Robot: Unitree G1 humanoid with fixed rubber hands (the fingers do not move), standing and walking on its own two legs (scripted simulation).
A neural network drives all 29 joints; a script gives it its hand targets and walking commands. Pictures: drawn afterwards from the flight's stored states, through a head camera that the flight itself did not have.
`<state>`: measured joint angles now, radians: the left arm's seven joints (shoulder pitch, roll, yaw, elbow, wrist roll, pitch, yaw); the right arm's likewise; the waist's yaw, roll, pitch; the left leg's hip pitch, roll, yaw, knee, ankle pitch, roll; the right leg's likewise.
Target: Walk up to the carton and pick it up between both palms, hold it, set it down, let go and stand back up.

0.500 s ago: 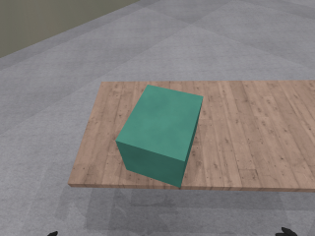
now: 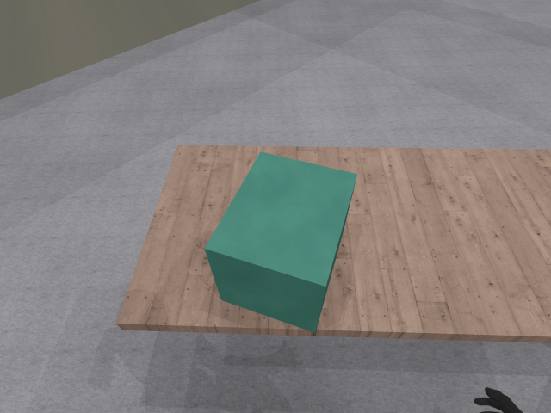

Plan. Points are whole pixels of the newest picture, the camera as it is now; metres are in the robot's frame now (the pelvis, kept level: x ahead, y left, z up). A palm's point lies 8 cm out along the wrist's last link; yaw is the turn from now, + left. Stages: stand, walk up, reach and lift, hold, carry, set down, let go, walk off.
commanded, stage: walk up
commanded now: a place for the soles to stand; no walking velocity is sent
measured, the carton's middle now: (287, 239) +0.45 -0.01 -0.09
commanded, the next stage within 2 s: reach and lift in 0.26 s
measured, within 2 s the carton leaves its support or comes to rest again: neither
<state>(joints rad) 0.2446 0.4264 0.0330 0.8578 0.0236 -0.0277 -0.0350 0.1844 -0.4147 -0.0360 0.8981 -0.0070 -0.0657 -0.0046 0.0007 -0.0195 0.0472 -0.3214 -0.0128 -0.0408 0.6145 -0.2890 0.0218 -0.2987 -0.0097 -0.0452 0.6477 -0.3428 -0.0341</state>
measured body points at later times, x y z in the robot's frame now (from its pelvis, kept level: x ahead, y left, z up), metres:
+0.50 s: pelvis +0.00 +0.01 +0.00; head +0.03 +0.02 +0.44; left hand +0.20 +0.29 -0.08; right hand +0.15 -0.31 -0.09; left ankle +0.03 +0.14 -0.73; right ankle +0.00 -0.10 -0.73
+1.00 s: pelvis -0.01 +0.02 +0.00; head +0.01 +0.04 +0.45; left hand +0.21 +0.28 -0.07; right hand +0.14 -0.24 -0.07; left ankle +0.03 +0.14 -0.73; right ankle +0.00 -0.10 -0.73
